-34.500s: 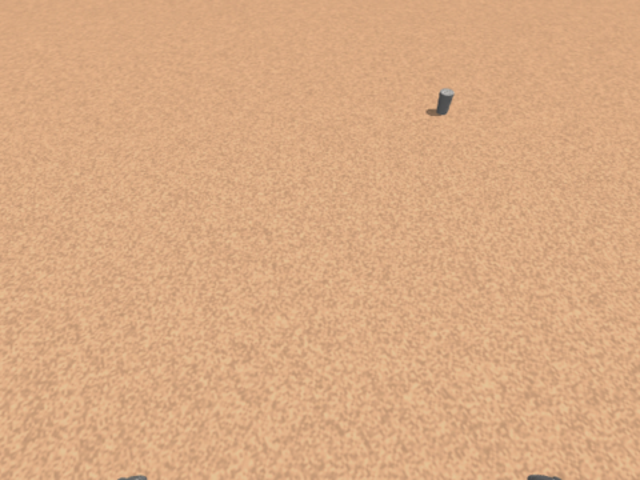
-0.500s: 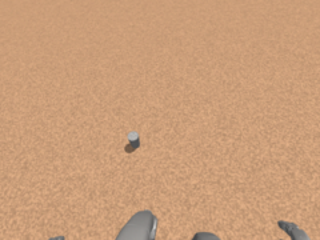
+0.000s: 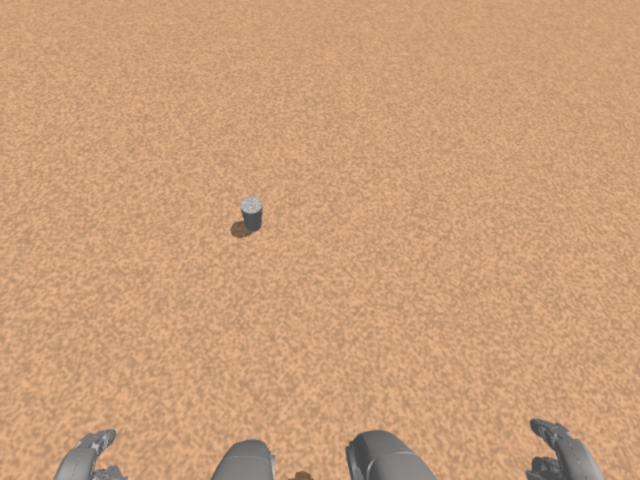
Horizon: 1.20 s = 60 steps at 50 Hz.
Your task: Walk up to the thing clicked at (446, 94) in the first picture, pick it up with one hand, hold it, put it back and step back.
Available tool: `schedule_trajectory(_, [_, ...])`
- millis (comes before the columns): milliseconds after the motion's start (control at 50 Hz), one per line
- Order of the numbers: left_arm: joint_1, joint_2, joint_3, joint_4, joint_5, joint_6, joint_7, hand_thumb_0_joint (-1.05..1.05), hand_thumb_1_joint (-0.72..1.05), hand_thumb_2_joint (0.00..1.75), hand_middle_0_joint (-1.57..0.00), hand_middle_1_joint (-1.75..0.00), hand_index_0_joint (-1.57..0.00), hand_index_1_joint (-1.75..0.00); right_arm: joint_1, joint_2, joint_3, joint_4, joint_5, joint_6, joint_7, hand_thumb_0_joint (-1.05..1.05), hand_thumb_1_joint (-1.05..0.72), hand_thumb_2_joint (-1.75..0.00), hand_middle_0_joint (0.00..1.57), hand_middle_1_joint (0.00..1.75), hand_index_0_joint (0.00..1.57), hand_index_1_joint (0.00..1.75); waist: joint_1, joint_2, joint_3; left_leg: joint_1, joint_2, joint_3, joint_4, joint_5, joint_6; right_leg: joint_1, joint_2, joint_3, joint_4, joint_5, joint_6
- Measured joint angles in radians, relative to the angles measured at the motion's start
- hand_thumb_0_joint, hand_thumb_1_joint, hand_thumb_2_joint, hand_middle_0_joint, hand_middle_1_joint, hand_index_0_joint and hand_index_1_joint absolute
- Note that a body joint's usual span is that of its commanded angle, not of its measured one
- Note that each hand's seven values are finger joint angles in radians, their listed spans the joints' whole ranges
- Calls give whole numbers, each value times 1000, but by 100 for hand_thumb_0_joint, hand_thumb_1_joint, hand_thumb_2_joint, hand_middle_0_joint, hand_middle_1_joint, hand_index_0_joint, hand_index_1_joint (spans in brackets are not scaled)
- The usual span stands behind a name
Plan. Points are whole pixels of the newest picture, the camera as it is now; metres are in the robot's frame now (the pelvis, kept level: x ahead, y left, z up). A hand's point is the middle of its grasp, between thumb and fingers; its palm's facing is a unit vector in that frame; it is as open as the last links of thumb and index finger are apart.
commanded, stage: step back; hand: left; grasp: from above
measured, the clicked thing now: (252, 215) +0.95 +0.22 -0.70
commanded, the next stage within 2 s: stand in 1.26 s
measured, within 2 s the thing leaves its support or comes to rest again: neither
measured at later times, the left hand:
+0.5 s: hand out of the picture -0.03 +0.25 -0.14, palm faces +0.06 -0.91 -0.42, open 7.4 cm
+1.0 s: hand out of the picture +0.01 +0.22 -0.14, palm faces +0.10 -0.92 -0.39, open 7.4 cm
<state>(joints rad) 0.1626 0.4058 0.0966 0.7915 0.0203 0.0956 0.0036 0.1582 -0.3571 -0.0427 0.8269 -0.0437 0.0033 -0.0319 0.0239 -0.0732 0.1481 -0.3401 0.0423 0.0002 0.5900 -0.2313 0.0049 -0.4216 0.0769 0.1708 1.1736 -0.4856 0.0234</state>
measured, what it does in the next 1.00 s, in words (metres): steps on the spot: right foot, then left foot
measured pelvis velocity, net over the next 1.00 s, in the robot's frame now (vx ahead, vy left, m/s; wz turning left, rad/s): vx -0.05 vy -0.05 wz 0.08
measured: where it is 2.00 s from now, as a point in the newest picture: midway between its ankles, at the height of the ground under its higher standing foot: outside the picture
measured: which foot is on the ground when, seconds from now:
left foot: down 0.00-0.16, up 0.18-0.42, down 0.44-0.74, up 0.76-1.00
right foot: up 0.00-0.10, down 0.12-1.00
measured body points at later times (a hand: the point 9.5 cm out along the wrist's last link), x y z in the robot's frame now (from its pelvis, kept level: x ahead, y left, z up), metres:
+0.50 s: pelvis -0.09 -0.03 +0.00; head -0.07 -0.03 +0.44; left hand -0.04 +0.30 -0.11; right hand -0.04 -0.34 -0.14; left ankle -0.10 +0.09 -0.73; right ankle -0.09 -0.16 -0.73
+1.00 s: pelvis -0.05 -0.05 +0.00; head -0.02 -0.06 +0.45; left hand +0.00 +0.27 -0.11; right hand +0.05 -0.36 -0.13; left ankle -0.03 +0.10 -0.72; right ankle -0.04 -0.16 -0.73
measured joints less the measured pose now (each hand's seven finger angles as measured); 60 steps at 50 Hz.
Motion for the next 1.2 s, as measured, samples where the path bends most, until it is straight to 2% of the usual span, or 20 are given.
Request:
schedule_trajectory(60, [26,12,-4,35,1,-14,-2,0,91,90,-20,-30,-20,-30,-45,-13,-3,-30,-1,-6,5,0,-90,-89,21,30,21,30,14,2,10,-37,21,26,30,12,-7,91,-56,-48,-222,-14,7])
schedule_trajectory(100, [42,12,-10,64,0,-27,-7,1,91,90,-20,-30,-20,-30,-69,-28,-3,-42,-3,-1,11,0,-90,-89,21,30,21,30,19,16,7,-69,38,38,69,11,-18,160,-81,-87,-400,8,-5])
schedule_trajectory(140, [43,-15,-12,105,4,-44,-9,1,91,90,-20,-30,-20,-30,-90,-57,-9,-34,1,12,15,0,-90,-89,21,30,21,30,11,84,17,-98,76,10,125,1,-12,204,-52,-127,-494,67,-13])
schedule_trajectory(180, [67,-39,-21,121,16,-52,-18,1,91,90,-20,-30,-20,-30,-73,-64,-20,-12,8,31,8,0,-90,-89,21,30,21,30,4,123,-9,-129,44,-60,195,-139,2,192,-40,-149,-479,74,-22])
schedule_trajectory(220, [98,-42,-27,128,24,-49,-21,1,91,90,-20,-30,-20,-30,-38,-54,-21,20,15,40,7,0,-90,-89,20,30,21,30,32,94,-54,-141,-27,-80,293,-226,-5,166,-70,-120,-466,75,-38])
schedule_trajectory(300, [112,-56,-27,141,25,-61,-13,1,91,90,-20,-30,-20,-30,30,-64,-19,69,24,32,15,0,-91,-89,20,30,20,30,23,106,-93,-112,-88,-113,394,-192,-8,161,-98,-133,-517,119,-31])
schedule_trajectory(420, [80,-31,-17,113,26,-95,-15,1,90,90,-20,-30,-20,-30,107,-42,-12,147,9,16,32,1,-91,-89,20,30,20,30,9,112,-99,45,-54,-56,135,-259,-23,141,-111,-197,-519,128,-31])
schedule_trajectory(460, [63,-12,-16,110,19,-90,-13,1,90,90,-20,-30,-20,-30,106,-15,-13,171,5,3,36,1,-91,-89,20,30,20,30,11,68,-77,105,-76,-29,3,-113,-14,137,-142,-190,-491,117,-21])
schedule_trajectory(500, [65,-1,-16,121,9,-82,-8,1,91,90,-20,-30,-20,-30,105,12,-12,175,-1,-14,39,1,-91,-89,20,30,20,30,15,24,-71,137,-98,-1,-39,-72,-6,125,-156,-156,-449,94,-32])
schedule_trajectory(580, [54,-8,-26,152,3,-74,-16,1,91,90,-20,-30,-20,-30,119,17,-12,162,-3,-29,49,1,-90,-89,21,30,21,30,-21,50,-95,144,-63,-33,-54,-78,16,84,-105,-172,-336,-30,-52])
schedule_trajectory(660, [38,-4,-25,151,-2,-97,-23,1,91,90,-20,-30,-20,-30,107,8,-13,151,-2,-33,50,1,-90,-89,21,30,21,30,-32,51,-88,150,-42,-37,-58,-79,-12,90,-107,-185,-434,35,-50])
schedule_trajectory(720, [20,-12,-22,160,1,-117,-14,1,91,90,-20,-30,-20,-30,91,-13,-14,148,9,-15,48,1,-90,-89,21,30,21,30,-33,74,-77,129,-16,-51,17,-126,-32,145,-84,-207,-585,206,-48])
schedule_trajectory(760, [11,-33,-24,165,10,-130,-5,1,91,90,-20,-30,-20,-30,81,-25,-15,153,16,2,36,1,-90,-89,21,30,21,30,-35,108,-74,89,-10,-98,120,-193,-6,153,-63,-235,-577,211,-49])
schedule_trajectory(820, [12,-52,-32,167,15,-132,-7,0,91,90,-20,-30,-20,-30,73,-26,-15,161,17,9,26,1,-91,-89,20,30,20,30,-11,95,-86,20,-55,-94,276,-289,1,160,-86,-228,-571,184,-58])
schedule_trajectory(900, [16,-73,-47,174,9,-141,-4,0,91,90,-20,-30,-20,-30,57,-45,-14,165,19,-3,29,1,-91,-89,20,30,20,30,-2,111,-81,-19,-45,-90,273,-242,0,189,-102,-233,-604,187,-45])
schedule_trajectory(980, [10,-66,-52,182,3,-135,-1,0,90,90,-20,-30,-20,-30,29,-43,-11,173,19,-6,30,0,-91,-89,20,30,20,30,2,109,-62,6,-14,-46,122,-178,-6,189,-117,-237,-577,162,-31])
schedule_trajectory(1040, [-7,-47,-53,184,-8,-118,4,0,90,90,-20,-30,-20,-30,4,-24,-11,186,15,-12,27,0,-91,-89,20,30,20,30,-1,83,-40,46,-24,-13,6,-13,-20,173,-142,-234,-512,121,-13])
schedule_trajectory(1080, [-17,-34,-51,187,-17,-103,9,1,91,90,-20,-30,-20,-30,-15,-1,-6,194,12,-11,26,0,-91,-89,20,30,20,30,9,52,-33,50,-36,9,13,-27,-23,162,-155,-210,-491,114,-11])
schedule_trajectory(1120, [-25,-25,-53,197,-24,-94,12,1,91,90,-20,-30,-20,-30,-30,14,4,199,15,-8,31,0,-91,-89,20,30,20,30,7,50,-41,37,-25,8,30,-46,-20,165,-135,-195,-508,109,-25])
schedule_trajectory(1200, [-37,-18,-57,224,-20,-98,9,1,91,90,-20,-30,-20,-30,-71,34,17,217,17,2,33,0,-90,-89,21,30,21,30,6,59,-50,39,0,3,29,-52,-24,191,-108,-197,-569,148,-5])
